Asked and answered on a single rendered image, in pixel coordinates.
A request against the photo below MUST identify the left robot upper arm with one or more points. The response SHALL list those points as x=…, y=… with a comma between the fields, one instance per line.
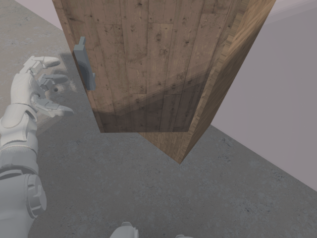
x=22, y=199

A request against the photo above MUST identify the cupboard door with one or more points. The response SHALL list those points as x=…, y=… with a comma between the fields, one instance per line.
x=151, y=58

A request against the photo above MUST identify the robot left forearm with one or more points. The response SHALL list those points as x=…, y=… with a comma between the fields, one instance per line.
x=18, y=142

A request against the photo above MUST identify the left robot hand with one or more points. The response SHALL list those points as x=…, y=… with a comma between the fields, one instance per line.
x=24, y=87

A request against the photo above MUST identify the left robot shin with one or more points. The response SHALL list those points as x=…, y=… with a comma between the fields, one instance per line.
x=126, y=224

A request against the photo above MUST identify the robot left thigh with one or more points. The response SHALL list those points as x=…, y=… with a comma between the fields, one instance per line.
x=125, y=232

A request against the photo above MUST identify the handle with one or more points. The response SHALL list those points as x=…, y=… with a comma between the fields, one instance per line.
x=84, y=64

